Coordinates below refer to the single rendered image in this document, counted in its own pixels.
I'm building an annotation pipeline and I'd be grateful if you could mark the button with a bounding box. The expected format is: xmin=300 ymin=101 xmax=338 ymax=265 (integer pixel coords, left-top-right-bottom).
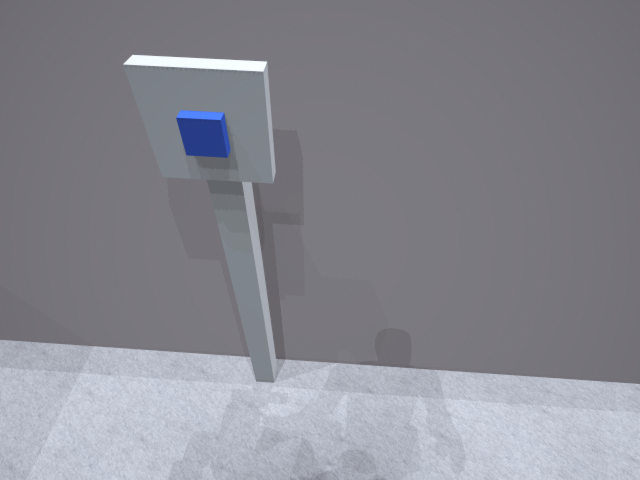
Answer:
xmin=176 ymin=110 xmax=231 ymax=158

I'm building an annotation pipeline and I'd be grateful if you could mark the panel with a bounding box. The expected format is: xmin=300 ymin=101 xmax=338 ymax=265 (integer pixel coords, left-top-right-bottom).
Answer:
xmin=123 ymin=55 xmax=277 ymax=383

